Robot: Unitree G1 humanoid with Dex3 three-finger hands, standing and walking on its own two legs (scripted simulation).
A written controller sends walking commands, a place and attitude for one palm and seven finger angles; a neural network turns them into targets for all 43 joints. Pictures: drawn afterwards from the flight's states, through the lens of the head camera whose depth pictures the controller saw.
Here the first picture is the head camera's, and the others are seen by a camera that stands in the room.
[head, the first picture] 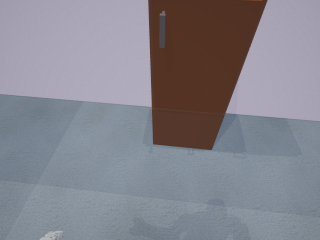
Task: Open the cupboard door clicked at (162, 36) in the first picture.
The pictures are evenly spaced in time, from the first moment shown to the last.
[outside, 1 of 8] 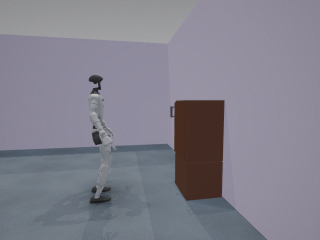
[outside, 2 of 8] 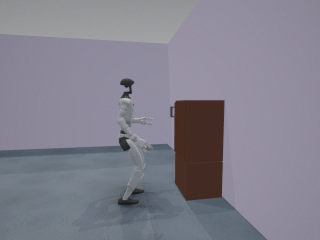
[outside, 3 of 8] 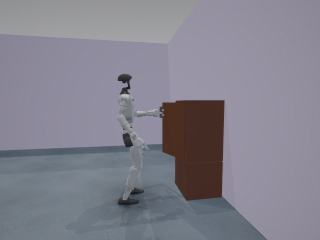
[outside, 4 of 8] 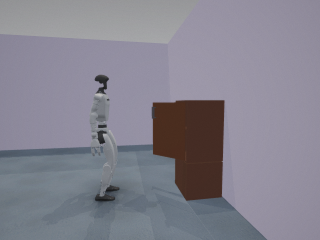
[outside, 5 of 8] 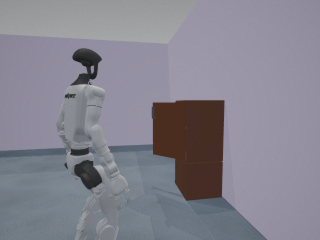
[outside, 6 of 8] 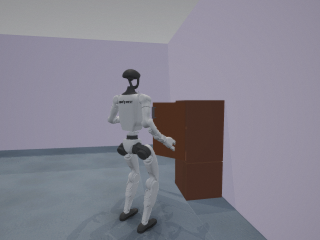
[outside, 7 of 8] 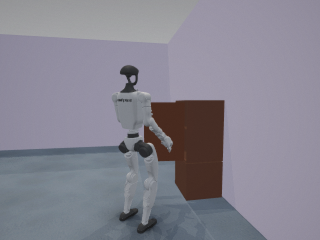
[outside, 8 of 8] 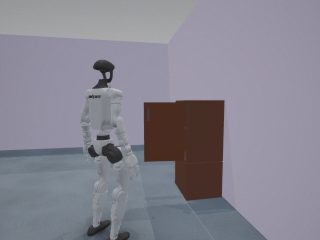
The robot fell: no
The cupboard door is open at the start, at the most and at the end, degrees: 0 85 85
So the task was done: yes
